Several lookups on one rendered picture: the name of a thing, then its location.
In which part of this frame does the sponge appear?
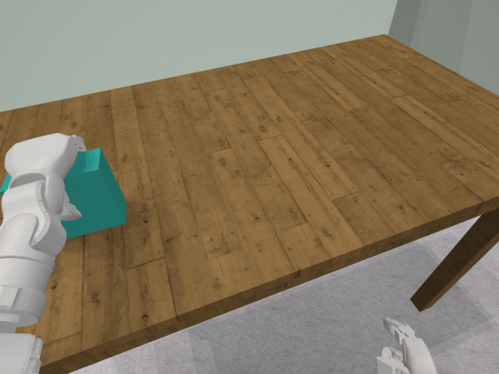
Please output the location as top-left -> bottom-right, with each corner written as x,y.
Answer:
0,148 -> 126,239

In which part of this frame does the robot left hand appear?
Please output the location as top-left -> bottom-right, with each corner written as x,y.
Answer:
5,133 -> 87,221

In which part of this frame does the robot left upper arm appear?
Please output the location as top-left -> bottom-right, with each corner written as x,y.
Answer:
0,333 -> 43,374

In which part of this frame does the table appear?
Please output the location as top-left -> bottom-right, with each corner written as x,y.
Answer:
0,34 -> 499,374

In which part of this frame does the left robot forearm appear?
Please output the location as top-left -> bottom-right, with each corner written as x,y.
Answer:
0,169 -> 66,333

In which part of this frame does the robot right hand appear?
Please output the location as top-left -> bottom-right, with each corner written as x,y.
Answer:
377,318 -> 438,374

